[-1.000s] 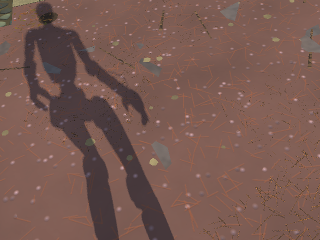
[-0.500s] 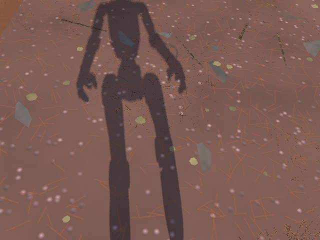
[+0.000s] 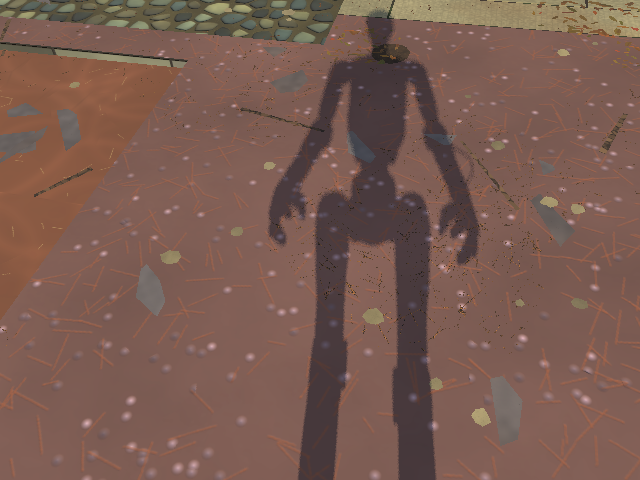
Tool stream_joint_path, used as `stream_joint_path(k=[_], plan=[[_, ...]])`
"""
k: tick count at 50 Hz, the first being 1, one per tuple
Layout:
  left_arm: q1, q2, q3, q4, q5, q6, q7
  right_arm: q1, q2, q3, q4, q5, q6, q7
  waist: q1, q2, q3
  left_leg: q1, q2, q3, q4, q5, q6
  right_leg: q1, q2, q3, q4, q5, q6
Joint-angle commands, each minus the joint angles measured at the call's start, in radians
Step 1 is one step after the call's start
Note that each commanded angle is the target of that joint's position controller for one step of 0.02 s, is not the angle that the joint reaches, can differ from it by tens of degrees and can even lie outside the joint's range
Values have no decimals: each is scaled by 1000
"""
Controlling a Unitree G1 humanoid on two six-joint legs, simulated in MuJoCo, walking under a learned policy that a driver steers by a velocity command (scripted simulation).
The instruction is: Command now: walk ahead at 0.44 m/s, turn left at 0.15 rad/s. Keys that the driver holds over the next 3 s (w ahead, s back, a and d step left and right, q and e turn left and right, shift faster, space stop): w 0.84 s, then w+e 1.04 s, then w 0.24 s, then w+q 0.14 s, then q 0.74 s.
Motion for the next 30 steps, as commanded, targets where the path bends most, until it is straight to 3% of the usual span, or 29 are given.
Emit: stream_joint_path(k=[1, 6, 9, 12, 15, 16, 17, 18, 19, 20, 21, 22, 25, 27, 30], plan=[[34, 125, 34, -23, -5, -27, -3, -51, -91, -17, -56, -15, -19, 22, 14, -142, 102, -334, 96, 37, 112, 121, -27, 162, -249, 332, -311, -148, -101], [152, 100, 30, 54, -22, -45, -15, -220, -48, 6, -105, -17, -13, 28, 48, -132, 95, -402, 144, 139, 36, 219, -69, 211, -213, 175, -299, 322, -130], [185, 102, 28, 86, -19, -43, -13, -337, -12, 28, -139, -8, -14, 35, 72, -142, 100, -323, 136, 186, -154, 280, -73, 189, -189, 108, -289, 452, -119], [205, 128, 31, 112, -14, -41, -7, -391, -20, 33, -152, -1, -14, 33, 74, -147, 107, -210, 114, 208, -298, 297, -45, 191, -224, 101, -279, 523, -112], [186, 148, 33, 130, -14, -36, 1, -300, -55, 19, -119, -4, -18, 13, 12, -145, 60, -38, 66, 211, -369, 243, 8, 238, -252, 78, -141, 828, -85], [181, 154, 33, 136, -14, -32, 2, -187, -75, 9, -79, -5, -24, 3, -39, -133, -3, 97, 39, 216, -413, 240, 33, 240, -239, 58, -3, 927, -71], [177, 151, 30, 137, -18, -28, 3, -36, -105, -5, -29, -15, -34, -9, -106, -109, -89, 313, 58, 194, -447, 260, 62, 153, -204, 25, 188, 857, -54], [182, 105, 15, 103, -18, -29, 1, 126, -179, -25, -4, -36, -39, -24, -157, 2, -218, 552, 294, -56, -467, 82, 107, -34, -155, -10, 482, 490, -43], [298, 6, -2, 87, -39, -23, -3, 127, -250, -42, 0, -36, -32, -27, -78, 234, -314, 722, 550, -546, -582, 32, 228, -346, 23, -25, 812, -268, -12], [206, 134, 29, 99, -9, -15, 5, 77, -183, -35, 1, 10, -25, -21, -89, 62, -213, 619, 492, -548, -629, 13, 208, -423, -22, 73, 857, -218, -30], [134, 122, 31, 77, -14, -21, -3, -15, -129, -20, -2, 16, -28, -19, -46, 42, -72, 481, 446, -373, -650, 84, 184, -435, -65, 70, 823, -119, -36], [104, 97, 23, 75, -15, -25, -8, -57, -87, -10, 0, 12, -37, -15, -24, 15, -10, 373, 396, -266, -682, 215, 164, -403, -96, 59, 771, -67, -33], [127, 63, 18, 99, 8, 7, -26, -62, -48, 2, 31, 16, -60, -18, 35, 41, 19, 239, 308, -101, -740, 382, 125, -301, -127, 34, 685, -30, -4], [93, 52, 18, 93, 13, 20, -35, -27, -58, -1, 59, 26, -73, -17, 44, 29, 37, 230, 294, -57, -776, 419, 132, -334, -136, 14, 652, 2, 11], [-46, 53, 18, 52, 14, 26, -40, 26, -60, -2, 94, 29, -73, -18, 22, 19, 89, 249, 273, -10, -821, 433, 127, -446, -158, -10, 565, 115, 36]])
Next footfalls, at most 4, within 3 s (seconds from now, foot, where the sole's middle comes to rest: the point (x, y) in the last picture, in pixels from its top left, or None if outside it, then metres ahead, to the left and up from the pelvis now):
0.34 left None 0.34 0.11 -0.78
0.90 right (366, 423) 0.65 -0.04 -0.78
1.44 left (302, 313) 0.96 0.11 -0.78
1.96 right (419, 267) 1.10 -0.21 -0.78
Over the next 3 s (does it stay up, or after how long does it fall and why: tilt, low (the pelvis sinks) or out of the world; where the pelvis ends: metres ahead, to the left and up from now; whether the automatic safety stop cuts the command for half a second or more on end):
stays up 1.29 -0.28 0.00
